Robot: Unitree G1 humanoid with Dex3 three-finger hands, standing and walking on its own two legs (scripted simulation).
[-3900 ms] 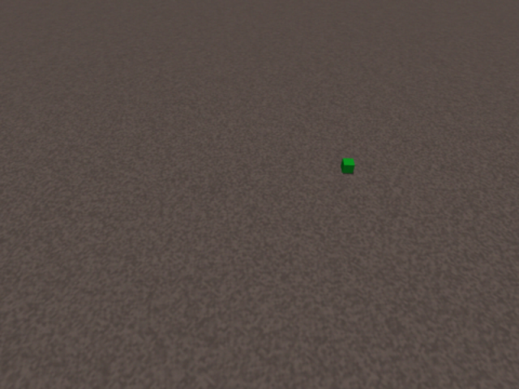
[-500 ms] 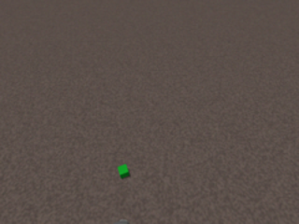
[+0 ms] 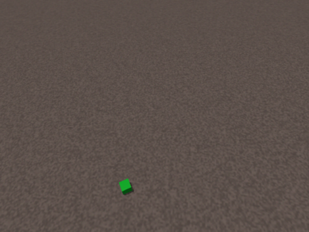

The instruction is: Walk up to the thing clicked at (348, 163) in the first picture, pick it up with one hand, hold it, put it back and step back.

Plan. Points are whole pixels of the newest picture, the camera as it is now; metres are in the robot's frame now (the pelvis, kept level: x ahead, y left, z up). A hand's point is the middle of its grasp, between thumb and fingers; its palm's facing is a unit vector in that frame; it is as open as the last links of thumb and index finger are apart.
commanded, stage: walk up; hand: left
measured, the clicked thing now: (125, 186) +0.49 +0.23 -0.72
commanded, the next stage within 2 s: stand in 1.12 s
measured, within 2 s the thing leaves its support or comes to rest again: neither
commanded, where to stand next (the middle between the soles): +0.10 -0.01 m, yaw +0 degrees
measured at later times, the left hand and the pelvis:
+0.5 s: hand out of the picture +0.12 +0.25 -0.12, palm faces -0.02 -0.94 -0.33, open 7.4 cm; pelvis +0.02 +0.00 +0.03, yaw +0 degrees
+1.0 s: hand out of the picture +0.11 +0.26 -0.12, palm faces +0.00 -0.94 -0.34, open 7.4 cm; pelvis +0.03 +0.01 +0.03, yaw +0 degrees
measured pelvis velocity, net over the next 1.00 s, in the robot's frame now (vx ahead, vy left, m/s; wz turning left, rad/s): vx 0.03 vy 0.01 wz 0.00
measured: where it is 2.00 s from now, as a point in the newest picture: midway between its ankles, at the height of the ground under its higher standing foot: outside the picture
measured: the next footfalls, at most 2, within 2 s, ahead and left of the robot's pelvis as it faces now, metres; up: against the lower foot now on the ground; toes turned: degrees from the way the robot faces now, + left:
none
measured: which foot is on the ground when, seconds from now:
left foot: down 0.00-1.00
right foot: down 0.00-1.00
